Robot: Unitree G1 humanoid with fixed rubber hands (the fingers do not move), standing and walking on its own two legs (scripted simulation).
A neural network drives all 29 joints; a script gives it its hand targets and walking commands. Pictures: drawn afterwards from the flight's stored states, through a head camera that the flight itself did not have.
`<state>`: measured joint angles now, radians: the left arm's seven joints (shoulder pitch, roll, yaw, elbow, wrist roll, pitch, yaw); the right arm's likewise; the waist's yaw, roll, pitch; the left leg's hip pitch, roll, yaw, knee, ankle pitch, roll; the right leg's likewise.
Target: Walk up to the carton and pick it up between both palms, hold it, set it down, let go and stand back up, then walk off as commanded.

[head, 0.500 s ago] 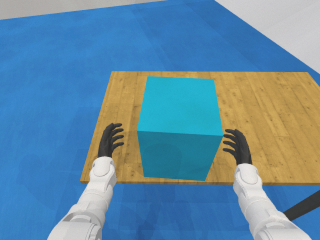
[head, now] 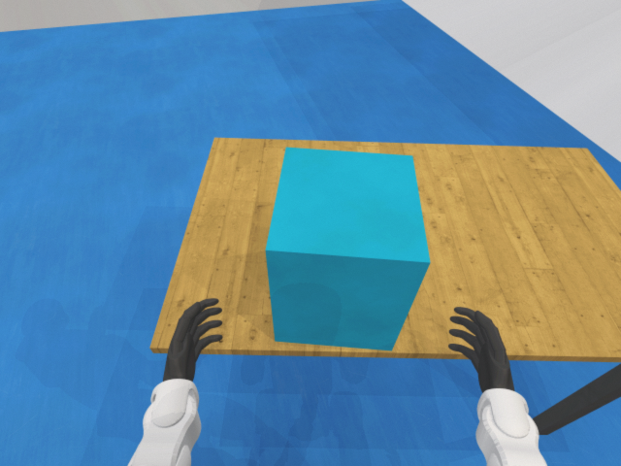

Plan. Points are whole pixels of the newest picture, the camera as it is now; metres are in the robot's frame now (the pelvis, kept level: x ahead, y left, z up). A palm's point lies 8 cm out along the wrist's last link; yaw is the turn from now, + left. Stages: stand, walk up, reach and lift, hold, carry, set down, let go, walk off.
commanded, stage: set down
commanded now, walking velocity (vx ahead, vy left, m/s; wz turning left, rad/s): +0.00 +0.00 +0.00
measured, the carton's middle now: (340, 252) +0.44 -0.01 -0.01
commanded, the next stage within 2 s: none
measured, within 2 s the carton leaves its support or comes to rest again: neither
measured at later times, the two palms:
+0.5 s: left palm (180, 390) +0.22 +0.20 -0.03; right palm (505, 404) +0.22 -0.22 -0.03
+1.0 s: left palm (186, 400) +0.21 +0.19 -0.05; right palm (505, 408) +0.22 -0.22 -0.04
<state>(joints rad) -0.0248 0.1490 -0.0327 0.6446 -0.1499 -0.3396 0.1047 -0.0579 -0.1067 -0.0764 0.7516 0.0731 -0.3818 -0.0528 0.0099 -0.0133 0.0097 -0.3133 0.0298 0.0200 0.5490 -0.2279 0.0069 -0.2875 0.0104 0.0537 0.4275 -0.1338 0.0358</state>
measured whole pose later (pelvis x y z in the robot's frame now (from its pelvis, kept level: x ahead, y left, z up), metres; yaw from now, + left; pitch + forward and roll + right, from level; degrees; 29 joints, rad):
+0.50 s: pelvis +0.02 -0.02 +0.00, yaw +0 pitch +1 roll -1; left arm 0.16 0.21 -0.05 0.54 -0.15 -0.33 0.06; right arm 0.14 -0.11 -0.03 0.62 0.07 -0.38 -0.04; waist 0.01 -0.02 0.01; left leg -0.28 0.03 0.02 0.47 -0.21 -0.01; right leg -0.29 0.01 0.05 0.43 -0.16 0.03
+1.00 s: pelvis +0.03 -0.02 +0.01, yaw +0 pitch +2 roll +0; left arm 0.22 0.21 -0.05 0.48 -0.15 -0.20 0.03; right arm 0.19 -0.11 -0.01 0.62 0.07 -0.38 -0.04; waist 0.01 -0.02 0.01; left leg -0.26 0.03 0.02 0.44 -0.22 -0.02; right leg -0.28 0.01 0.05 0.43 -0.18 0.02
